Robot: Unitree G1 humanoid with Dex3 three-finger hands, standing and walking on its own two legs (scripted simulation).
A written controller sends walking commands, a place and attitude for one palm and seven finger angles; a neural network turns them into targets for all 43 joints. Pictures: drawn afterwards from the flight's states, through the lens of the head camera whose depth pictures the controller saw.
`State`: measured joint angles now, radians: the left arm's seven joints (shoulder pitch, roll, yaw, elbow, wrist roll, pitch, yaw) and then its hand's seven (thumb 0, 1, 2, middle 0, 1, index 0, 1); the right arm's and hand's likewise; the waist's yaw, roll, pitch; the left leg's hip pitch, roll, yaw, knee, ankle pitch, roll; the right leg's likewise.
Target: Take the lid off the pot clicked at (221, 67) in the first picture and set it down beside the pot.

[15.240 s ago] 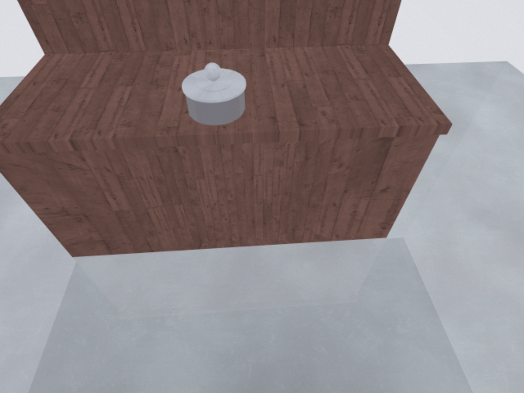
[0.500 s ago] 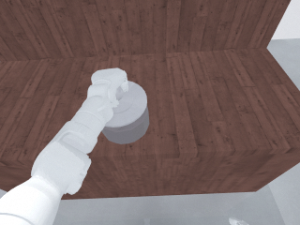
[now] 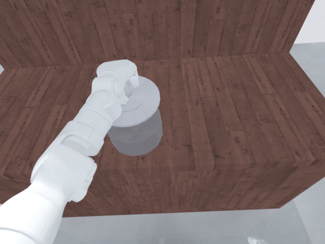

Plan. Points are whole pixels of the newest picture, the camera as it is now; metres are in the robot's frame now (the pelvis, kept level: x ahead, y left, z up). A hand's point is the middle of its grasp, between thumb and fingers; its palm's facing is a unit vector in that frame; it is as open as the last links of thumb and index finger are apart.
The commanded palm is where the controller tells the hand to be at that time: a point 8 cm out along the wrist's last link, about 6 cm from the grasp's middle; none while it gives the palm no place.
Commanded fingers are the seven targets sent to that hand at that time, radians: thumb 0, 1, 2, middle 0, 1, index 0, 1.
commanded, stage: lift the lid straight up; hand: left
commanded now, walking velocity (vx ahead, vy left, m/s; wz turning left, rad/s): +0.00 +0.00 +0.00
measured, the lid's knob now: (124, 89) +0.50 +0.09 +0.11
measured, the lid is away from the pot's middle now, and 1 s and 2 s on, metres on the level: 0.01 0.02 0.14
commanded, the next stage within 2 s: move the lid sideways beside the pot in 0.74 s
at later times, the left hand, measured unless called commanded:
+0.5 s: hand (115, 78) +0.47 +0.10 +0.17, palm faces -0.25 -0.07 -0.96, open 7.9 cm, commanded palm +0.46 +0.10 +0.25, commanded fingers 0.00 0.61 1.04 -0.78 -1.01 -0.81 -1.03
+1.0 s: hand (112, 74) +0.48 +0.10 +0.18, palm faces -0.24 -0.09 -0.97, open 7.9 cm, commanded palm +0.46 +0.12 +0.25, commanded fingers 0.00 0.61 1.04 -0.78 -1.01 -0.81 -1.03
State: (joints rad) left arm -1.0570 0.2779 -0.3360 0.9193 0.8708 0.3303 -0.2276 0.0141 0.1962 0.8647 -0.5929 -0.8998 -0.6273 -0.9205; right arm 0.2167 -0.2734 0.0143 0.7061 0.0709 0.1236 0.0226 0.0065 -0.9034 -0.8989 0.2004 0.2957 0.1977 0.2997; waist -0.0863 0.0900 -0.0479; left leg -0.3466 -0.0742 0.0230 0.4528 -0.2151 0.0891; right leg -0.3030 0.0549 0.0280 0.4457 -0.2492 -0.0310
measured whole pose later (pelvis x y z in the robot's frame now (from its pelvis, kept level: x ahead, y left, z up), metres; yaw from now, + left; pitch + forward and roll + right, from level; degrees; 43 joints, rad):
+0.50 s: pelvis +0.00 +0.01 +0.00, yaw +1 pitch +5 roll -1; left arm -1.16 0.29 -0.35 0.92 0.88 0.36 -0.32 0.02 0.19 0.86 -0.59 -0.90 -0.63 -0.92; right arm 0.22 -0.28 0.02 0.70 0.07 0.11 0.03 0.01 -0.90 -0.90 0.20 0.30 0.20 0.30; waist -0.08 0.08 -0.04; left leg -0.32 -0.09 0.01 0.43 -0.20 0.10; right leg -0.28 0.04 0.02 0.42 -0.24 -0.02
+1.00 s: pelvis +0.00 +0.01 +0.00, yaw +0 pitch +6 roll -1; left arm -1.19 0.29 -0.31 0.94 0.89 0.35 -0.32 0.02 0.19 0.86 -0.60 -0.90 -0.63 -0.92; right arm 0.22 -0.27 0.03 0.70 0.06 0.10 0.03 0.01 -0.90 -0.90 0.20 0.30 0.20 0.30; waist -0.08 0.08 -0.04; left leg -0.32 -0.09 0.02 0.42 -0.19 0.11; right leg -0.28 0.04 0.03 0.41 -0.23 -0.01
